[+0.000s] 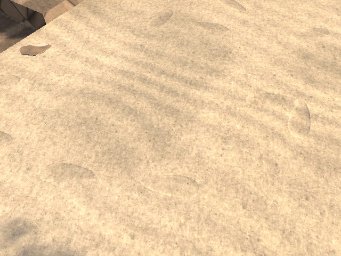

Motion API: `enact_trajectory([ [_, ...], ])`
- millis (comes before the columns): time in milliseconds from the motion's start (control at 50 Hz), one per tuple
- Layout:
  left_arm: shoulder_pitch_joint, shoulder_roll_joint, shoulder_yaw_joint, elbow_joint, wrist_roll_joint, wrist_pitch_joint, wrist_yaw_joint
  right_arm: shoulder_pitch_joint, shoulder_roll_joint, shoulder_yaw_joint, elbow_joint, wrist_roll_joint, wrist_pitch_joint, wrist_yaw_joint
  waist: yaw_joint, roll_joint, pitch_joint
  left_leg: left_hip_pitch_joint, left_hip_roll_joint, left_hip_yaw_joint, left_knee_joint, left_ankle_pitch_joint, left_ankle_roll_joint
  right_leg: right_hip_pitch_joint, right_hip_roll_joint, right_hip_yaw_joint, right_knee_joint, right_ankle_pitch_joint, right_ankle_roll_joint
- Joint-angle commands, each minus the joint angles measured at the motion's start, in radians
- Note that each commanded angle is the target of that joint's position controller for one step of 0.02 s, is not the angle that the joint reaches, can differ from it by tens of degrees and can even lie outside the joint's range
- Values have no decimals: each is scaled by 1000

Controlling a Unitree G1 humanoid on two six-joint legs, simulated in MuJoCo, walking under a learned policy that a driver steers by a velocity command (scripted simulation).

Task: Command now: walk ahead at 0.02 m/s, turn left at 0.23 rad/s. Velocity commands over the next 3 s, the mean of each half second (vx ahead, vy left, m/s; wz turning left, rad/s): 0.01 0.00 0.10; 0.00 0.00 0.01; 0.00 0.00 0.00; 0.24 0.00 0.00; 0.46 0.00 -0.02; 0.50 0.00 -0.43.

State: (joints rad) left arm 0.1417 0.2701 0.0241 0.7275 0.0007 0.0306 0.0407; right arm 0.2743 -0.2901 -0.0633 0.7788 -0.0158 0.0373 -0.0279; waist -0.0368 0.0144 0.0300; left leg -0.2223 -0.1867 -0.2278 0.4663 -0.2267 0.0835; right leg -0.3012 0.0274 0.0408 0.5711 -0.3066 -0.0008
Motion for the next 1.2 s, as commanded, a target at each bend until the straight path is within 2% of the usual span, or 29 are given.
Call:
enact_trajectory([
  [20,58,124,19,-51,23,-29,16,19,-61,-2,-54,14,-12,-6,26,-98,-91,-52,174,-125,115,145,-15,247,-199,200,-317,263,-64],
  [40,-14,188,20,-86,23,-27,11,86,-49,2,-53,16,-11,-9,-17,-225,-80,-179,21,26,212,-295,-50,260,-395,405,-302,604,-184],
  [60,64,174,25,-56,18,-26,4,65,-125,-18,-31,-6,-1,-13,34,-194,-102,-120,46,78,379,-402,-62,172,-435,419,-270,684,-296],
  [80,51,126,10,-48,14,-31,-3,40,-129,-22,-23,-3,1,-10,19,-123,-67,-119,63,64,446,-354,-74,143,-379,357,-272,651,-289],
  [100,10,99,3,-49,13,-34,-5,26,-110,-19,-10,1,5,-6,5,-95,-39,-116,79,58,461,-297,-91,120,-310,269,-275,581,-244],
  [120,-13,92,-2,-54,16,-36,-4,24,-99,-16,-3,1,9,0,-4,-125,-44,-111,85,62,453,-257,-105,132,-259,215,-276,555,-202],
  [140,-10,94,-2,-46,18,-38,-1,29,-89,-12,7,0,13,7,-2,-155,-48,-104,83,75,440,-239,-118,148,-230,179,-266,601,-188],
  [220,47,108,3,-5,19,-36,-10,-20,-48,12,31,10,22,8,34,-162,-70,-49,116,157,229,-240,-137,206,-198,144,-231,590,-179],
  [260,72,122,10,16,23,-31,-14,-39,-47,19,44,15,25,2,53,-184,-68,-17,124,182,115,-215,-124,217,-199,168,-222,551,-182],
  [300,65,128,15,33,18,-26,-16,-15,-45,24,71,18,18,-6,33,-173,-69,52,129,202,-55,-86,-105,201,-188,175,-200,518,-163],
  [320,62,128,15,41,14,-26,-16,-2,-45,28,85,12,11,-10,21,-154,-69,122,146,187,-160,43,-93,163,-180,173,-192,483,-135],
  [340,71,114,12,44,12,-30,-17,-12,-73,26,88,1,1,-14,29,-121,-84,197,195,118,-175,116,-80,106,-173,182,-195,407,-99],
  [360,77,99,9,38,11,-35,-22,-20,-115,24,84,-12,-10,-19,46,-56,-100,246,284,32,-151,212,-59,51,-143,152,-172,309,-73],
  [380,84,62,3,48,2,-30,-25,-76,-119,25,105,4,-13,-14,87,86,-48,112,293,29,-122,219,-25,100,-68,78,-230,169,-58],
  [400,69,80,4,72,11,-25,-20,-99,-69,39,100,8,-20,-8,67,53,-34,71,285,31,-139,152,-22,150,-63,73,-233,158,-47],
  [420,59,94,9,86,13,-22,-18,-87,-62,44,111,6,-26,-6,53,32,-11,52,266,47,-148,117,-31,153,-70,78,-228,178,-48],
  [440,64,98,10,98,12,-22,-20,-73,-73,44,129,2,-27,-10,53,36,-8,53,256,55,-153,114,-34,160,-80,83,-226,211,-51],
  [480,77,95,11,121,13,-21,-23,-44,-77,46,161,7,-32,-17,52,45,-5,64,252,60,-156,131,-34,156,-88,86,-226,242,-52],
  [580,85,82,5,186,11,-18,-20,-42,-65,55,203,7,-34,-18,53,12,18,45,258,53,-178,70,-25,147,-81,83,-249,190,-38],
  [800,118,62,-7,296,10,-20,-16,-9,-39,69,279,9,-42,-17,53,-9,20,33,252,61,-191,46,-18,146,-89,85,-253,180,-30],
  [1200,173,5,-21,393,9,-23,-3,80,21,80,341,8,-46,-24,50,-11,29,34,246,81,-162,109,-20,136,-92,79,-231,214,-33],
])
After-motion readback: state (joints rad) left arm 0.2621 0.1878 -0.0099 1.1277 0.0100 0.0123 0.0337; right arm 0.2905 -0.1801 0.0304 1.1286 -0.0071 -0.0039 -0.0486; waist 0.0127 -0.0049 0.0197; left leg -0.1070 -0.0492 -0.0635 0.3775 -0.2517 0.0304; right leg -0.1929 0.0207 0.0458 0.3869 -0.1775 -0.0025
